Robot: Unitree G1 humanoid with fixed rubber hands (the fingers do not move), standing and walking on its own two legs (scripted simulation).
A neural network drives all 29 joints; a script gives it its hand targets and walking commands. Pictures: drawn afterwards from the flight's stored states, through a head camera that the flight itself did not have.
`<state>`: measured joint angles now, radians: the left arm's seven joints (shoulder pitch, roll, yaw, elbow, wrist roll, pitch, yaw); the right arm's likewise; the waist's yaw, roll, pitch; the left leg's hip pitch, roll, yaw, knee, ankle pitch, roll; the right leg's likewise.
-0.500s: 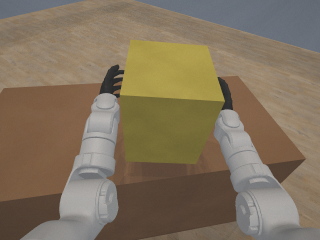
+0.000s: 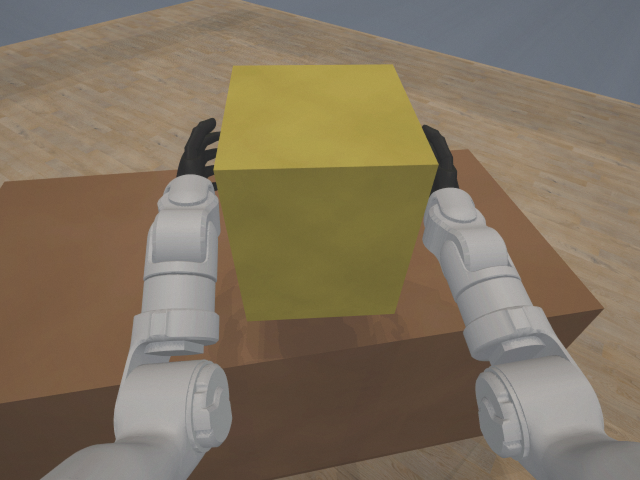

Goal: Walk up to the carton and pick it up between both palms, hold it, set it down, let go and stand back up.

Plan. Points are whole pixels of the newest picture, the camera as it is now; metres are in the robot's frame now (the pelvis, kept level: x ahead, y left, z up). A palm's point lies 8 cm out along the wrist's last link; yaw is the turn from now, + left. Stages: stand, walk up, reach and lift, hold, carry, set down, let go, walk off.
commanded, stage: reach and lift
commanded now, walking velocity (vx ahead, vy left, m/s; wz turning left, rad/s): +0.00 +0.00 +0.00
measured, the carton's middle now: (318, 196) +0.41 +0.00 +0.16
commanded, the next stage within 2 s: hold in 0.98 s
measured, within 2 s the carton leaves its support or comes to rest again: neither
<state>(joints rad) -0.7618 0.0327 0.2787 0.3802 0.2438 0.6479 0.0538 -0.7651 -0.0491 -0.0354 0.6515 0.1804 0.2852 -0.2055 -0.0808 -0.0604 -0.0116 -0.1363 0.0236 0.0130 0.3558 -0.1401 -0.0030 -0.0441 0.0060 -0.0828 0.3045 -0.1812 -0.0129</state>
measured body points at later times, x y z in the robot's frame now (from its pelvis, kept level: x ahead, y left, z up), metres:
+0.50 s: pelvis +0.01 +0.00 +0.00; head -0.04 +0.02 +0.45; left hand +0.41 +0.14 +0.21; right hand +0.39 -0.15 +0.21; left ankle +0.04 +0.12 -0.75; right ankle +0.00 -0.11 -0.75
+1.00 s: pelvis +0.00 +0.00 +0.00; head -0.05 +0.02 +0.45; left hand +0.40 +0.15 +0.22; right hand +0.38 -0.15 +0.23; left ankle +0.04 +0.12 -0.75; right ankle +0.00 -0.11 -0.75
